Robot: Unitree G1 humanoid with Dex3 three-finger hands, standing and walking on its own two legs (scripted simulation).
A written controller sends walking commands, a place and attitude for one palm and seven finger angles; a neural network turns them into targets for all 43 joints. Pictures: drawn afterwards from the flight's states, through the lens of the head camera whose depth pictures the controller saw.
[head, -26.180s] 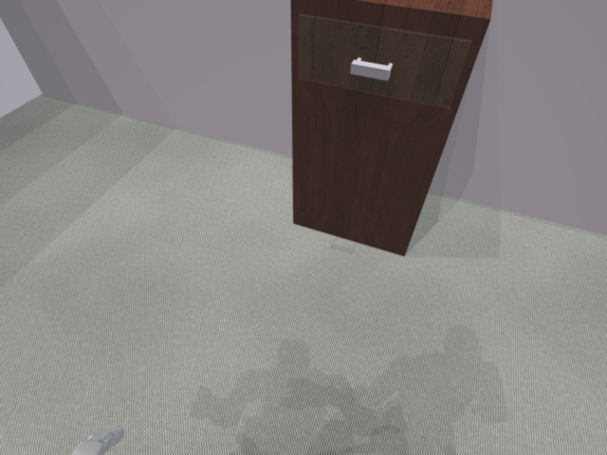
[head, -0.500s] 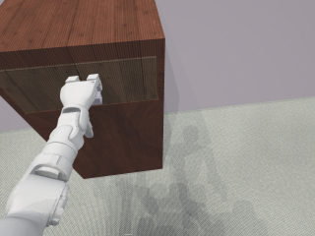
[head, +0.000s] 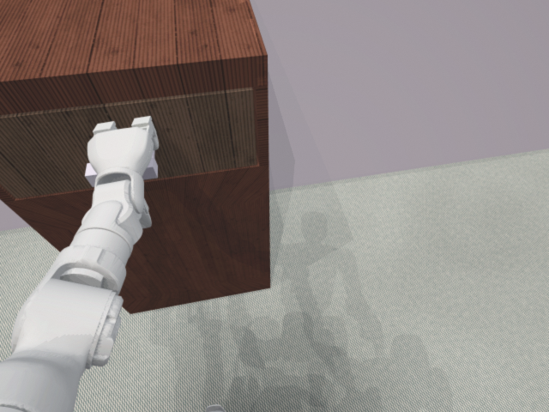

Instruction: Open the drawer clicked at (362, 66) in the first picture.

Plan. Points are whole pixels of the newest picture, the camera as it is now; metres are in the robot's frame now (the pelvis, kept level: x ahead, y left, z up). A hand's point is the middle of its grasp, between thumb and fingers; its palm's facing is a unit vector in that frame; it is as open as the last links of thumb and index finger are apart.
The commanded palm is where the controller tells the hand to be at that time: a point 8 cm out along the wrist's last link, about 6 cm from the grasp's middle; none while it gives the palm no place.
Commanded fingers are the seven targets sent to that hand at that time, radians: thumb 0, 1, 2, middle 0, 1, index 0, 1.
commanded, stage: lower the fingers behind the handle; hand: left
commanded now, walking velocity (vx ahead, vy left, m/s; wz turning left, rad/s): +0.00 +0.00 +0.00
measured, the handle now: (123, 161) +0.52 +0.23 +0.05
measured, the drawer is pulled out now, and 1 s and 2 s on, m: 0.00 0.00 0.00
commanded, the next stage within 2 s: lift the fingers back up to retry in 0.24 s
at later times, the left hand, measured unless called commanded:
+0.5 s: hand (131, 176) +0.48 +0.21 +0.05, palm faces +0.01 -0.03 -1.00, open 13.7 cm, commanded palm +0.46 +0.21 +0.11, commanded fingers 0.00 -0.50 0.30 -0.30 -1.20 -0.30 -1.20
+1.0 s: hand (111, 147) +0.48 +0.21 +0.12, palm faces +0.02 -0.03 -1.00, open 13.6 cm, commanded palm +0.45 +0.21 +0.17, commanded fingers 0.00 -0.50 0.30 -0.30 -1.20 -0.30 -1.20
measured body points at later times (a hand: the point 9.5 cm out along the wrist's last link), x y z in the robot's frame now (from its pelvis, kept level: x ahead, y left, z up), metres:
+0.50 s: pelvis +0.00 +0.01 +0.00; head +0.07 +0.00 +0.44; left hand +0.47 +0.20 +0.11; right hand +0.03 -0.26 -0.13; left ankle +0.04 +0.12 -0.71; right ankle -0.04 -0.12 -0.71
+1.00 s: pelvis +0.02 +0.00 +0.02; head +0.06 -0.02 +0.46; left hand +0.47 +0.21 +0.17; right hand +0.09 -0.27 -0.12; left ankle +0.04 +0.12 -0.71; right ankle -0.04 -0.12 -0.71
